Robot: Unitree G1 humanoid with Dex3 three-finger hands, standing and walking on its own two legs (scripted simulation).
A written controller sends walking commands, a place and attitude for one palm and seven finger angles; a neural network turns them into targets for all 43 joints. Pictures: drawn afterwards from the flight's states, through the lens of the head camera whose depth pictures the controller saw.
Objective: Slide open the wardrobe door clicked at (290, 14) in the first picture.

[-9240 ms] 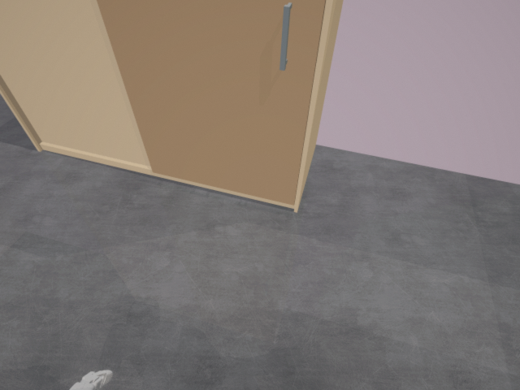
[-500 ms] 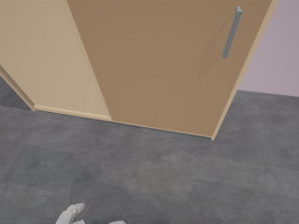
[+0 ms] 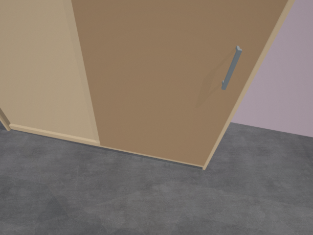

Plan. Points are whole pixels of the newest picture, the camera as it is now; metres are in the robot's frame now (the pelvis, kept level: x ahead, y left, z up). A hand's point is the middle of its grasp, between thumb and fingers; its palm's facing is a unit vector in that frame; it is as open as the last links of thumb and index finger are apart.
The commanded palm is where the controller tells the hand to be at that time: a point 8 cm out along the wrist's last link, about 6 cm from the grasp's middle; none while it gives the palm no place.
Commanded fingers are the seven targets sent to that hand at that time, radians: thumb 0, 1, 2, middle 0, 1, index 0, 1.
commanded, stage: take the last steps up to it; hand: right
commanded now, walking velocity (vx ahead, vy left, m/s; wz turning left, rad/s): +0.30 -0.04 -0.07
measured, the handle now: (230, 68) +0.76 -0.26 +0.08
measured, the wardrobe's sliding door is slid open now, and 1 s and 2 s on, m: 0.00 0.00 0.00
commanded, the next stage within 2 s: come to a stop and stand still in 0.82 s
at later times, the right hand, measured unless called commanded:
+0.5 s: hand out of the picture -0.02 -0.17 -0.17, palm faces +0.20 +0.97 -0.11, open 7.3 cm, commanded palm none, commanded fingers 0.00 -0.90 -0.90 0.20 0.30 0.20 0.30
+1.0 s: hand (224, 173) +0.40 -0.25 -0.15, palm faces -0.03 +0.98 -0.19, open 7.3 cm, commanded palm none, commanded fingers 0.00 -0.90 -0.90 0.20 0.30 0.20 0.30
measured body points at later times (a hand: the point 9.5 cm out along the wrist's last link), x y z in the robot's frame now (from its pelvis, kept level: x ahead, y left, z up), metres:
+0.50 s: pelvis +0.15 -0.06 -0.02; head +0.18 -0.08 +0.43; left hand +0.29 +0.15 -0.15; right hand -0.02 -0.23 -0.16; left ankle +0.00 +0.09 -0.71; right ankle +0.23 -0.15 -0.74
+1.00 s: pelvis +0.28 -0.07 +0.01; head +0.28 -0.07 +0.46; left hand +0.19 +0.13 -0.15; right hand +0.40 -0.30 -0.14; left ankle +0.37 +0.06 -0.71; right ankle +0.23 -0.15 -0.74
